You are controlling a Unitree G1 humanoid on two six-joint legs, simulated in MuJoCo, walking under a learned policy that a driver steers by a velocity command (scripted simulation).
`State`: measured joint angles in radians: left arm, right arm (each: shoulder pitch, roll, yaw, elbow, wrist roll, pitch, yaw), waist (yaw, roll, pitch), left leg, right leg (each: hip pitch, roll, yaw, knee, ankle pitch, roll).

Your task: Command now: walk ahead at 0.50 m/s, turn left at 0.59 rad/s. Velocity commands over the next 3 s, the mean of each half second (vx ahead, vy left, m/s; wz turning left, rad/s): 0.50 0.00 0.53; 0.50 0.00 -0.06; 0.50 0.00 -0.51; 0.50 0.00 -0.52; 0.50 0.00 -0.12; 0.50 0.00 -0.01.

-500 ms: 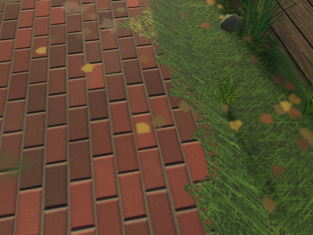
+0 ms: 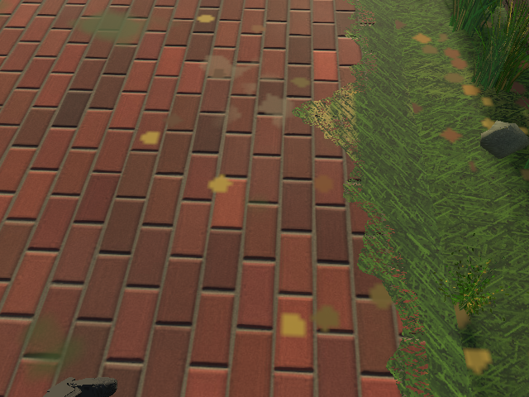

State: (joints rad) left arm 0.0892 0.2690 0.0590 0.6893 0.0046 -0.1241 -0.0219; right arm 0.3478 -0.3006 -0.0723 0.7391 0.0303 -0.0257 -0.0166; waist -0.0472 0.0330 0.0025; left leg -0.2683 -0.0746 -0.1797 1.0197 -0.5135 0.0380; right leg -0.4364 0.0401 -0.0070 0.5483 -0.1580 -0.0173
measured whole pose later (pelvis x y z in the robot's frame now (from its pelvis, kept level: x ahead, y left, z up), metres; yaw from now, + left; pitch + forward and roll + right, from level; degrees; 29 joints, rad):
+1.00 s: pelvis +0.55 +0.11 -0.01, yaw +11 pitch +3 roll +1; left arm 0.09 0.27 0.04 0.74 -0.01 -0.07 -0.06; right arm 0.33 -0.31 -0.07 0.81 0.00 -0.04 -0.02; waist -0.04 -0.01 0.02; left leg 0.06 0.01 0.12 0.45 -0.49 0.00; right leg -0.53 0.01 -0.04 0.56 -0.08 -0.08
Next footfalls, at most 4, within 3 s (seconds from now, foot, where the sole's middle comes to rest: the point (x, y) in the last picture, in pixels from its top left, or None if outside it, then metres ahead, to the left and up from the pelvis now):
0.44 left None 0.37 0.19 -0.76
0.98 right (245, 305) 0.73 0.05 -0.76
1.46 left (170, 231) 0.99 0.28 -0.76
1.98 right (276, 178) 1.19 -0.06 -0.76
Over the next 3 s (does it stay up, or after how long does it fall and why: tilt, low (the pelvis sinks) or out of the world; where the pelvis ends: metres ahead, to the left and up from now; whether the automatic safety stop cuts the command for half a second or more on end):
stays up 1.61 -0.10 0.01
